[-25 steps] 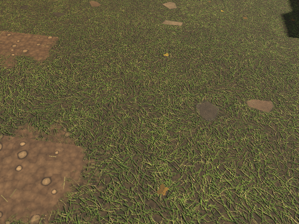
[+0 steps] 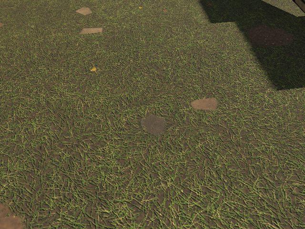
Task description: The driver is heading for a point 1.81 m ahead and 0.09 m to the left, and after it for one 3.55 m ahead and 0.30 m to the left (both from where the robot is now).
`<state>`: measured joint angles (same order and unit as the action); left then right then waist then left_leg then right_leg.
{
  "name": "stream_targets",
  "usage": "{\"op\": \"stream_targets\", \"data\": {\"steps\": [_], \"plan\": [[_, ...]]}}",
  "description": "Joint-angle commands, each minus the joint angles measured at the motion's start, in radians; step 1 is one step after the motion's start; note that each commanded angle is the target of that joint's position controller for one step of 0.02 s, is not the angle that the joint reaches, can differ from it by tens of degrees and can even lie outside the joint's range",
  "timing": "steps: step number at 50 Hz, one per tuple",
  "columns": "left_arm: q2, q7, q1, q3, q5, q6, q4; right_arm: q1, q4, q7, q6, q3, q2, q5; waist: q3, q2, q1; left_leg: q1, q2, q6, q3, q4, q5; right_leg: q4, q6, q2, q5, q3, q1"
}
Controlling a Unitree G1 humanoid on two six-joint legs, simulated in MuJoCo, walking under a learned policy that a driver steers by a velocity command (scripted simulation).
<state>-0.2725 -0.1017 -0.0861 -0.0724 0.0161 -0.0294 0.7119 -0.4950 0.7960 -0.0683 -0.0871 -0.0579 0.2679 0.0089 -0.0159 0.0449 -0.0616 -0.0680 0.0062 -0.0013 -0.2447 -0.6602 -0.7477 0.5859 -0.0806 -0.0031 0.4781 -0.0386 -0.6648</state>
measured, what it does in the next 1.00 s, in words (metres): goes down: right foot 0.18 m lower, then left foot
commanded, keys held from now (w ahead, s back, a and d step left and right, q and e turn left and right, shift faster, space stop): w+e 0.20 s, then w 0.02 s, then w+q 0.78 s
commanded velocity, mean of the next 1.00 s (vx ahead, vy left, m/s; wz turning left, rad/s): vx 0.50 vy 0.00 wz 0.10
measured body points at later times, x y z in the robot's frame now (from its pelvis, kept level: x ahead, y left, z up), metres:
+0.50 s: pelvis +0.33 +0.01 -0.14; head +0.34 +0.03 +0.31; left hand +0.43 +0.27 -0.28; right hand +0.44 -0.27 -0.22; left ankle +0.47 +0.11 -0.85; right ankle +0.20 -0.10 -0.86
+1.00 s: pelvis +0.58 +0.03 -0.12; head +0.57 +0.06 +0.33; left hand +0.75 +0.31 -0.20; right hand +0.64 -0.25 -0.21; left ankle +0.48 +0.10 -0.86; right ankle +0.70 -0.14 -0.79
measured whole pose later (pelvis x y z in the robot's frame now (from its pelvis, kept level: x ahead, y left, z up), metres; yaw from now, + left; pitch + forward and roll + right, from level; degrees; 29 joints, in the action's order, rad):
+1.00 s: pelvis +0.58 +0.03 -0.12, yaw +9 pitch +2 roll -2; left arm -0.30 -0.04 -0.05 -0.07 0.01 -0.10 0.76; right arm -0.48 0.69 -0.03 -0.04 -0.06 0.26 0.02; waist 0.06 0.04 -0.06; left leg 0.11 -0.12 0.10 0.26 -0.45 -0.35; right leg 0.90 -0.02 -0.01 -0.09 -0.11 -0.64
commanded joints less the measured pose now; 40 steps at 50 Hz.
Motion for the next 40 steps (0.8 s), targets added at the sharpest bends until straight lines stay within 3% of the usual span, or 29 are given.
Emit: {"op": "stream_targets", "data": {"steps": [1,3,4,5,6,7,8,9,10,11,12,13,14,15,17,19,22,24,25,26,27,28,29,30,31,32,33,37,40], "plan": [[-0.003,-0.034,0.188,0.016,-0.003,-0.026,-0.095,-0.036,-0.048,-0.013,0.021,-0.009,0.096,0.006,-0.157,-0.072,-0.056,0.068,0.245,0.051,0.065,-0.052,0.808,-0.137,0.001,-0.012,0.019,0.058,-0.064],[-0.033,-0.023,0.009,-0.003,-0.019,-0.025,-0.029,-0.042,-0.041,-0.005,0.031,-0.011,0.142,0.014,-0.024,-0.089,0.013,0.128,0.214,0.040,0.052,-0.322,0.985,-0.147,0.000,0.025,0.070,0.105,0.269],[-0.074,-0.004,-0.147,-0.025,-0.012,-0.008,0.036,-0.038,-0.027,0.001,0.033,-0.015,0.158,0.025,0.054,-0.115,0.083,0.158,0.229,0.041,0.086,-0.521,1.019,-0.143,-0.023,-0.009,0.076,0.068,0.448],[-0.119,0.014,-0.288,-0.050,-0.022,-0.010,0.085,0.024,-0.034,0.020,0.022,-0.012,0.151,0.043,0.065,-0.024,0.189,0.219,0.152,-0.003,0.061,-0.802,0.964,-0.278,-0.069,-0.001,0.151,0.106,0.602],[-0.171,0.036,-0.423,-0.057,-0.027,-0.004,0.152,0.077,-0.026,0.032,0.012,-0.018,0.114,0.028,0.021,0.169,0.252,0.572,0.016,-0.046,0.052,-1.301,0.067,-0.320,-0.171,-0.092,0.303,-0.021,0.891],[-0.280,0.057,-0.459,-0.060,-0.051,-0.020,0.135,-0.052,-0.085,0.055,-0.015,0.013,0.052,0.006,0.250,0.286,0.157,0.995,-0.007,-0.055,0.261,-1.483,-0.176,0.203,-0.294,-0.258,0.782,-0.224,1.387],[-0.245,0.061,-0.476,-0.060,-0.021,-0.017,0.101,-0.012,-0.135,0.069,-0.035,0.017,0.121,0.018,0.448,0.142,0.225,1.071,0.019,-0.084,0.386,-1.407,-0.106,0.164,-0.434,-0.340,0.645,-0.363,1.455],[-0.204,0.063,-0.438,-0.054,-0.005,-0.003,0.073,0.061,-0.151,0.074,-0.046,0.013,0.158,0.025,0.434,-0.051,0.213,1.111,0.081,-0.042,0.399,-1.201,0.005,0.020,-0.396,-0.329,0.182,-0.400,1.364],[-0.214,0.069,-0.312,-0.049,0.020,-0.002,0.050,0.072,-0.166,0.073,-0.056,0.006,0.158,0.026,0.369,-0.163,0.103,1.082,0.110,-0.020,0.381,-0.952,0.182,-0.078,-0.367,-0.300,-0.257,-0.440,1.176],[-0.220,0.086,-0.254,-0.048,0.001,-0.005,0.041,0.081,-0.163,0.062,-0.049,0.006,0.126,0.041,0.329,-0.069,0.053,1.071,0.111,-0.037,0.405,-0.943,0.297,-0.147,-0.396,-0.399,-0.472,-0.652,0.975],[-0.157,0.093,-0.116,-0.023,-0.001,-0.012,0.006,0.100,-0.145,0.044,-0.016,-0.007,0.156,0.023,0.179,-0.153,0.001,0.926,0.154,-0.079,0.414,-0.767,0.371,-0.205,-0.357,-0.363,-0.376,-0.586,0.646],[-0.132,0.092,-0.053,-0.011,-0.011,-0.014,0.001,0.063,-0.126,0.036,0.004,-0.009,0.145,0.007,0.096,-0.136,-0.047,0.776,0.177,-0.106,0.392,-0.628,0.371,-0.224,-0.328,-0.321,-0.342,-0.493,0.403],[-0.129,0.093,-0.040,-0.008,-0.011,-0.026,0.009,0.080,-0.127,0.033,0.012,0.004,0.095,-0.010,0.040,-0.099,-0.046,0.683,0.187,-0.121,0.357,-0.475,0.375,-0.244,-0.296,-0.269,-0.298,-0.403,0.254],[-0.129,0.098,-0.062,-0.012,-0.009,-0.036,0.026,0.117,-0.140,0.034,0.011,0.013,0.069,-0.023,0.042,-0.049,-0.014,0.604,0.180,-0.113,0.340,-0.336,0.490,-0.238,-0.253,-0.202,-0.252,-0.298,0.213],[-0.129,0.108,-0.117,-0.012,-0.013,-0.050,0.062,0.157,-0.132,0.047,0.009,0.017,0.048,-0.004,0.091,0.052,0.039,0.467,0.119,-0.078,0.292,-0.179,0.711,-0.231,-0.196,-0.118,-0.249,-0.147,0.227],[-0.125,0.099,-0.158,-0.009,-0.002,-0.049,0.092,0.210,-0.152,0.056,0.015,0.012,0.063,0.011,0.079,0.046,0.074,0.504,0.099,-0.030,0.283,-0.119,0.732,-0.213,-0.170,-0.146,-0.323,-0.143,0.328],[-0.142,0.097,-0.214,-0.015,0.007,-0.027,0.124,0.339,-0.228,0.077,0.012,0.000,0.078,0.006,-0.013,0.023,0.117,0.659,0.083,0.049,0.282,-0.065,0.635,-0.202,-0.138,-0.207,-0.422,-0.183,0.485],[-0.150,0.101,-0.212,-0.018,0.003,-0.010,0.132,0.311,-0.231,0.092,0.012,-0.007,0.082,0.012,-0.039,0.022,0.097,0.666,0.058,0.094,0.267,-0.030,0.580,-0.165,-0.115,-0.232,-0.405,-0.162,0.546],[-0.150,0.104,-0.171,-0.018,0.000,-0.003,0.127,0.218,-0.206,0.092,0.012,-0.021,0.099,0.008,-0.017,0.008,0.043,0.533,0.029,0.114,0.239,0.026,0.622,-0.098,-0.085,-0.203,-0.325,-0.107,0.516],[-0.125,0.107,-0.156,-0.011,-0.007,0.001,0.119,0.070,-0.159,0.089,0.014,-0.048,0.142,0.005,0.054,-0.054,-0.015,0.314,0.005,0.138,0.253,0.047,0.699,0.079,-0.042,-0.123,-0.278,-0.023,0.453],[-0.085,0.107,-0.197,0.001,-0.018,-0.011,0.087,-0.027,-0.155,0.089,0.017,-0.078,0.249,0.004,0.131,-0.273,-0.011,0.076,0.160,0.242,0.620,0.146,0.622,0.451,0.046,0.023,-0.505,0.079,0.208],[-0.074,0.097,-0.239,0.010,-0.010,-0.030,0.090,-0.083,-0.155,0.096,0.023,-0.074,0.237,0.007,0.243,-0.428,-0.013,-0.095,0.281,0.343,1.058,0.355,0.327,0.701,0.068,0.121,-0.997,-0.011,-0.002],[-0.127,0.087,-0.205,-0.003,0.013,-0.047,0.093,-0.051,-0.173,0.096,0.020,-0.051,0.171,0.005,0.170,-0.311,-0.013,-0.089,0.298,0.307,1.080,0.394,0.159,0.773,0.047,0.064,-0.984,-0.088,-0.130],[-0.130,0.085,-0.106,-0.002,0.018,-0.055,0.064,0.014,-0.195,0.092,0.019,-0.050,0.171,-0.010,0.079,-0.190,-0.017,0.019,0.282,0.274,0.960,0.380,0.205,0.741,0.036,0.022,-0.917,-0.073,-0.142],[-0.115,0.091,-0.053,0.001,0.003,-0.059,0.047,0.067,-0.210,0.090,0.019,-0.049,0.172,-0.018,0.023,-0.093,0.003,0.137,0.244,0.259,0.856,0.380,0.344,0.664,0.035,-0.009,-0.848,-0.063,-0.107],[-0.111,0.099,-0.055,-0.003,-0.018,-0.056,0.047,0.102,-0.220,0.086,0.017,-0.044,0.155,-0.021,0.033,-0.082,0.031,0.190,0.205,0.242,0.774,0.375,0.460,0.573,0.036,-0.044,-0.791,-0.068,-0.051],[-0.121,0.103,-0.066,-0.008,-0.026,-0.050,0.049,0.131,-0.233,0.080,0.019,-0.042,0.151,-0.018,0.052,-0.110,0.050,0.214,0.172,0.230,0.727,0.381,0.551,0.505,0.044,-0.058,-0.749,-0.076,0.010],[-0.109,0.120,-0.015,-0.008,-0.032,-0.032,0.042,0.093,-0.214,0.061,0.016,-0.048,0.158,0.009,0.061,-0.114,0.048,0.213,0.144,0.237,0.636,0.409,0.734,0.268,0.096,-0.044,-0.667,-0.068,0.046],[-0.060,0.107,0.071,0.008,-0.046,-0.040,0.003,0.061,-0.181,0.039,0.040,-0.051,0.164,0.003,0.085,-0.132,0.035,0.219,0.112,0.214,0.585,0.380,0.902,0.189,0.107,-0.007,-0.514,-0.039,0.077]]}}
Next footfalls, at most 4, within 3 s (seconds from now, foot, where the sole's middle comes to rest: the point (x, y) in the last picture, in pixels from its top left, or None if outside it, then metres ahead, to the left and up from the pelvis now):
0.12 right None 0.23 -0.10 -0.89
0.52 left None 0.52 0.10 -0.90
1.28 right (164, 168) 0.94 -0.13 -1.08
1.76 left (122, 139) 1.17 0.13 -1.08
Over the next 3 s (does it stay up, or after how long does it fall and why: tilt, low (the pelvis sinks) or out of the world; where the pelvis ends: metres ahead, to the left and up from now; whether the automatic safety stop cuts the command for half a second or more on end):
stays up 1.67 0.08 -0.49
